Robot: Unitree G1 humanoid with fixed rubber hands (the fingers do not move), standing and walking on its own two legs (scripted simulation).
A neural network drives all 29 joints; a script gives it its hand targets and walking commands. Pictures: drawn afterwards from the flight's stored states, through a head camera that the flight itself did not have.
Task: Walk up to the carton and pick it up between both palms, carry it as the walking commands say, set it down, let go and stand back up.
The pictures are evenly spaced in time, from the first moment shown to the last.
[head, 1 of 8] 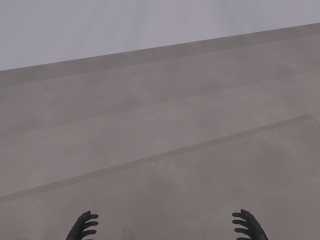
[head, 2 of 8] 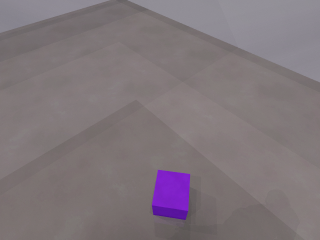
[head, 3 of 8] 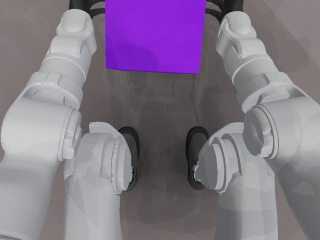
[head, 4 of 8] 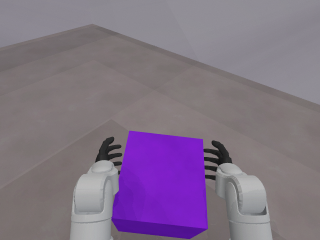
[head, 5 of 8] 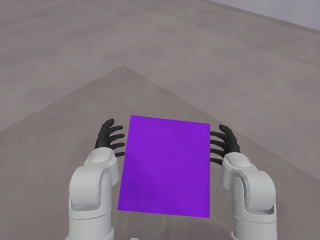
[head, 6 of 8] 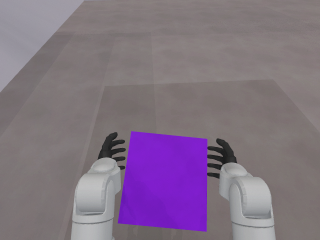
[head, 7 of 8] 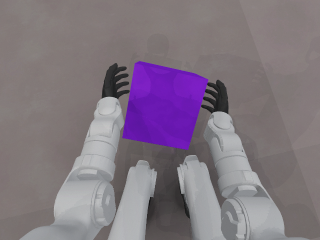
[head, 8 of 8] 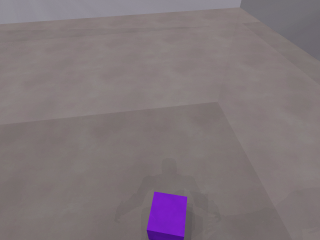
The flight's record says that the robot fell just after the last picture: no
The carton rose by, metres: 0.69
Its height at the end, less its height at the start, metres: +0.00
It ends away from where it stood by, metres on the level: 3.73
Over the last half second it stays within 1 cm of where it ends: yes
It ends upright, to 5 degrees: yes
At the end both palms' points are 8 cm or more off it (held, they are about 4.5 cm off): yes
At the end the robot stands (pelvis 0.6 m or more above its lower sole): yes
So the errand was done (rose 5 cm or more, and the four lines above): yes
